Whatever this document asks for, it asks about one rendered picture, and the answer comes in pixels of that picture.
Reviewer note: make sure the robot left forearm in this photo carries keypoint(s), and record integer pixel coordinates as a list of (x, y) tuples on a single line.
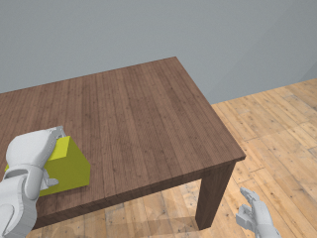
[(19, 191)]

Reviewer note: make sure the robot left hand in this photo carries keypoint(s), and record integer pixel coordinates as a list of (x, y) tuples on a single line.
[(34, 149)]

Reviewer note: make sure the robot right forearm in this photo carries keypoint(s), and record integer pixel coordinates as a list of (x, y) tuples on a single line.
[(266, 231)]

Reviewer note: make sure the sponge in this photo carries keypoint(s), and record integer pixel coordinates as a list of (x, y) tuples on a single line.
[(66, 164)]

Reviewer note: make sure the robot right hand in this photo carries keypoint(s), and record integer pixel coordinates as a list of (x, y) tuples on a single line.
[(250, 217)]

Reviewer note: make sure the table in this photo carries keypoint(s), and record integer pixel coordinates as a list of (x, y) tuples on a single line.
[(143, 128)]

